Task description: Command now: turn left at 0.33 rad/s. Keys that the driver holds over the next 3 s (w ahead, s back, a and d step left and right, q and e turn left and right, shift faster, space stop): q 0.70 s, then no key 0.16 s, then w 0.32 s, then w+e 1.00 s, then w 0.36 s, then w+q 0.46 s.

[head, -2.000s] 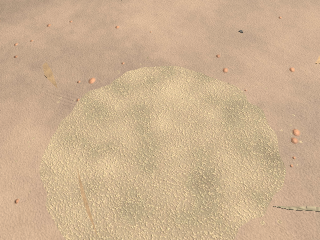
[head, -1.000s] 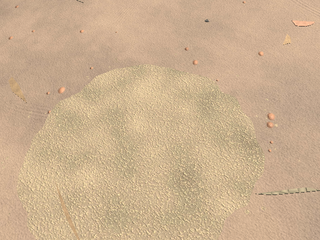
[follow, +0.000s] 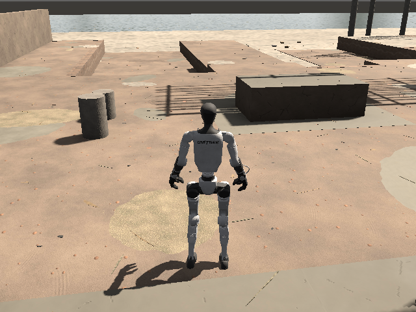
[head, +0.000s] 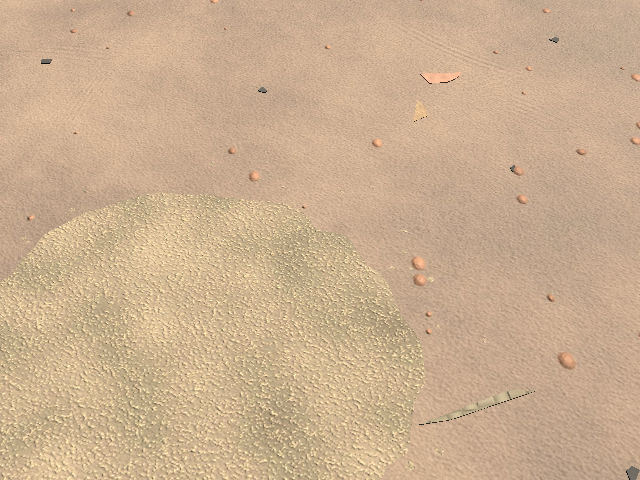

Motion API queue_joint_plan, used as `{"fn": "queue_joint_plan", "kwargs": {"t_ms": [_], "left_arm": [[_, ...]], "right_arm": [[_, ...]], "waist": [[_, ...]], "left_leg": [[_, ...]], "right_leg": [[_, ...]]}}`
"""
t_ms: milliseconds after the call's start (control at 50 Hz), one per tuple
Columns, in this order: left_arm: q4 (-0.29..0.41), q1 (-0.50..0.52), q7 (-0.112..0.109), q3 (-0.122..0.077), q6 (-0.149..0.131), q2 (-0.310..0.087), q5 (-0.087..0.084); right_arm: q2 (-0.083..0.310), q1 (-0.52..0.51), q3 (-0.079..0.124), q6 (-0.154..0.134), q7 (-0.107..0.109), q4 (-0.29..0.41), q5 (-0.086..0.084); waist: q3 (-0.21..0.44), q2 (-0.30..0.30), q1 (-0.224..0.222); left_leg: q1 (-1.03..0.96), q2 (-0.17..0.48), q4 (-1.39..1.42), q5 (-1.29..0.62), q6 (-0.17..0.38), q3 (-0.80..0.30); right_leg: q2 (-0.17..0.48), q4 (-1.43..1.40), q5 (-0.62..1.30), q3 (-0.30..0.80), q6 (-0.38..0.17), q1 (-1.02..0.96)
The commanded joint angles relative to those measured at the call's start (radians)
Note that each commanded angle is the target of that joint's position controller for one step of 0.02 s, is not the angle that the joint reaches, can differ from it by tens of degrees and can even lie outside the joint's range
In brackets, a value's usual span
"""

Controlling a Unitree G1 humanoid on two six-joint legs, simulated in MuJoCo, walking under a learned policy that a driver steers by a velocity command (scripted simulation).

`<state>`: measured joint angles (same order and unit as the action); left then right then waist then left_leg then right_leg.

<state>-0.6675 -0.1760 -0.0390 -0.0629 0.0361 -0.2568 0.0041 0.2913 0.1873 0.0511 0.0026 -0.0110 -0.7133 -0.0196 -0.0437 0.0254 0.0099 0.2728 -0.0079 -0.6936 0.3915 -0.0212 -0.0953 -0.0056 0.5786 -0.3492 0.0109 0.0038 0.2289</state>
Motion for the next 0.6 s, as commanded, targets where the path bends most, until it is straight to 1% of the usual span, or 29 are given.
{"fn": "queue_joint_plan", "kwargs": {"t_ms": [20, 40, 60, 80, 120, 140, 160, 180, 200, 220, 240, 260, 280, 300, 320, 360, 400, 440, 520, 560, 600], "left_arm": [[0.061, -0.043, -0.016, -0.051, -0.011, -0.177, -0.001], [0.059, -0.033, -0.014, -0.054, -0.015, -0.188, 0.002], [0.06, -0.001, -0.011, -0.059, -0.016, -0.201, -0.002], [0.064, 0.033, -0.011, -0.062, -0.016, -0.207, -0.006], [0.066, 0.065, -0.013, -0.062, -0.008, -0.206, -0.018], [0.065, 0.076, -0.014, -0.06, -0.005, -0.2, -0.027], [0.063, 0.077, -0.014, -0.057, -0.005, -0.186, -0.035], [0.046, 0.018, -0.008, -0.049, -0.011, -0.15, -0.03], [0.084, 0.008, -0.004, -0.026, -0.012, -0.08, 0.029], [0.109, 0.076, -0.007, -0.027, -0.019, -0.11, 0.012], [0.1, 0.086, -0.011, -0.037, -0.016, -0.149, -0.01], [0.085, 0.08, -0.015, -0.044, -0.014, -0.167, -0.007], [0.062, 0.067, -0.022, -0.05, -0.014, -0.172, 0.0], [0.056, 0.056, -0.022, -0.052, -0.013, -0.174, 0.003], [0.048, 0.047, -0.016, -0.05, -0.013, -0.164, 0.0], [0.037, 0.04, -0.007, -0.043, -0.015, -0.139, -0.006], [0.036, 0.061, -0.004, -0.039, -0.017, -0.128, -0.006], [0.038, 0.083, -0.003, -0.038, -0.019, -0.126, -0.006], [0.038, 0.107, 0.001, -0.04, -0.03, -0.129, -0.008], [0.04, 0.118, 0.005, -0.04, -0.039, -0.128, -0.008], [0.043, 0.122, 0.011, -0.04, -0.049, -0.128, -0.01]], "right_arm": [[0.094, -0.045, 0.035, 0.008, 0.003, 0.109, -0.003], [0.087, -0.052, 0.036, 0.017, 0.0, 0.119, -0.007], [0.075, -0.048, 0.033, 0.025, -0.002, 0.122, -0.009], [0.074, -0.036, 0.032, 0.029, -0.004, 0.118, -0.01], [0.082, -0.006, 0.037, 0.033, -0.015, 0.119, -0.009], [0.087, 0.02, 0.043, 0.034, -0.022, 0.115, -0.01], [0.091, 0.06, 0.05, 0.035, -0.023, 0.103, -0.007], [0.121, 0.085, 0.064, 0.032, -0.015, 0.102, 0.006], [0.267, 0.096, 0.092, 0.021, 0.003, 0.139, 0.013], [0.269, 0.117, 0.077, -0.003, -0.014, 0.161, 0.056], [0.243, 0.07, 0.069, -0.024, -0.023, 0.166, 0.06], [0.219, 0.032, 0.064, -0.031, -0.019, 0.158, 0.039], [0.203, 0.004, 0.059, -0.025, -0.008, 0.156, 0.018], [0.197, -0.014, 0.053, -0.017, 0.002, 0.155, 0.004], [0.192, -0.014, 0.049, -0.01, 0.011, 0.154, 0.004], [0.181, 0.001, 0.045, -0.002, 0.024, 0.151, 0.008], [0.184, 0.016, 0.047, 0.004, 0.032, 0.147, 0.006], [0.19, 0.023, 0.049, 0.012, 0.04, 0.143, 0.005], [0.197, 0.003, 0.053, 0.024, 0.046, 0.147, 0.009], [0.199, 0.003, 0.055, 0.029, 0.045, 0.146, 0.01], [0.203, -0.003, 0.058, 0.032, 0.044, 0.147, 0.012]], "waist": [[0.061, -0.218, -0.043], [0.051, -0.18, -0.037], [0.048, -0.158, -0.025], [0.063, -0.166, -0.018], [0.089, -0.187, -0.004], [0.1, -0.18, 0.014], [0.114, -0.155, 0.034], [0.113, -0.031, 0.032], [0.097, 0.305, 0.0], [0.199, 0.258, 0.053], [0.136, 0.15, 0.038], [0.096, 0.091, 0.016], [0.094, 0.039, 0.003], [0.1, 0.046, -0.012], [0.113, 0.061, -0.017], [0.14, 0.065, -0.012], [0.138, 0.061, 0.0], [0.128, 0.074, 0.009], [0.091, 0.104, 0.014], [0.083, 0.111, 0.02], [0.083, 0.121, 0.024]], "left_leg": [[0.231, 0.005, -0.262, 0.268, -0.013, 0.055], [0.259, 0.031, -0.286, 0.282, -0.015, 0.049], [0.235, 0.047, -0.248, 0.236, -0.016, 0.059], [0.187, 0.049, -0.202, 0.16, -0.016, 0.08], [0.09, 0.032, -0.103, 0.043, -0.007, 0.125], [0.031, 0.016, -0.013, -0.037, 0.008, 0.149], [-0.05, -0.014, 0.096, -0.135, 0.029, 0.169], [-0.15, -0.011, 0.213, -0.3, 0.065, 0.085], [-0.291, 0.274, 0.289, -0.723, 0.194, -0.37], [-0.232, 0.396, 0.351, -0.736, 0.369, -0.562], [-0.209, 0.368, 0.35, -0.679, 0.374, -0.482], [-0.188, 0.314, 0.333, -0.631, 0.327, -0.398], [-0.192, 0.273, 0.32, -0.599, 0.282, -0.347], [-0.173, 0.24, 0.318, -0.623, 0.257, -0.304], [-0.165, 0.214, 0.322, -0.651, 0.246, -0.278], [-0.203, 0.198, 0.323, -0.677, 0.245, -0.256], [-0.23, 0.189, 0.328, -0.641, 0.244, -0.264], [-0.234, 0.184, 0.337, -0.565, 0.241, -0.29], [-0.169, 0.158, 0.354, -0.37, 0.239, -0.344], [-0.142, 0.151, 0.353, -0.317, 0.243, -0.379], [-0.13, 0.148, 0.34, -0.319, 0.248, -0.413]], "right_leg": [[0.364, -0.17, 0.684, 0.314, -0.261, -0.153], [0.375, -0.172, 0.69, 0.299, -0.261, -0.148], [0.353, -0.167, 0.677, 0.244, -0.236, -0.124], [0.328, -0.159, 0.678, 0.19, -0.212, -0.101], [0.295, -0.129, 0.642, 0.108, -0.175, -0.066], [0.279, -0.093, 0.579, 0.07, -0.15, -0.047], [0.251, -0.027, 0.482, 0.027, -0.116, -0.013], [0.18, 0.135, 0.282, -0.053, -0.052, 0.074], [0.038, 0.483, -0.281, -0.116, 0.062, 0.383], [-0.025, 0.632, -0.392, 0.074, 0.06, 0.412], [-0.005, 0.705, -0.332, 0.098, 0.057, 0.443], [0.013, 0.697, -0.243, 0.098, 0.05, 0.457], [0.03, 0.669, -0.165, 0.101, 0.053, 0.454], [0.036, 0.632, -0.107, 0.106, 0.061, 0.415], [0.021, 0.629, -0.064, 0.097, 0.071, 0.378], [0.005, 0.588, -0.018, 0.092, 0.086, 0.366], [-0.004, 0.508, 0.003, 0.096, 0.097, 0.375], [-0.007, 0.433, 0.017, 0.106, 0.106, 0.372], [-0.017, 0.3, 0.02, 0.121, 0.109, 0.324], [-0.025, 0.245, 0.006, 0.126, 0.104, 0.288], [-0.031, 0.194, -0.012, 0.128, 0.095, 0.255]]}}
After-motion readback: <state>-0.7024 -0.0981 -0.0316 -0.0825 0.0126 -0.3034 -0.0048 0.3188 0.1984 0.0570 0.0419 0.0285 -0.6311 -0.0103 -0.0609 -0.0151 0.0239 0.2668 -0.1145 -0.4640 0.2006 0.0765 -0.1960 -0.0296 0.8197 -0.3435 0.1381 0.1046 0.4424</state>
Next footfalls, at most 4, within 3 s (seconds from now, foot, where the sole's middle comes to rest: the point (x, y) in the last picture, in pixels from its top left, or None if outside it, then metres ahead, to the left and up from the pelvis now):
0.78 right None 0.12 -0.07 -0.77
1.16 left None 0.02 0.16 -0.77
1.62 right None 0.43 0.10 -0.77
2.10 left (179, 400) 0.66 0.34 -0.77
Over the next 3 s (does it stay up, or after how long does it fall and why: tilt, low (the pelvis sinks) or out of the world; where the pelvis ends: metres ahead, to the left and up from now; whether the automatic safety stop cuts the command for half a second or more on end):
stays up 0.95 0.15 0.01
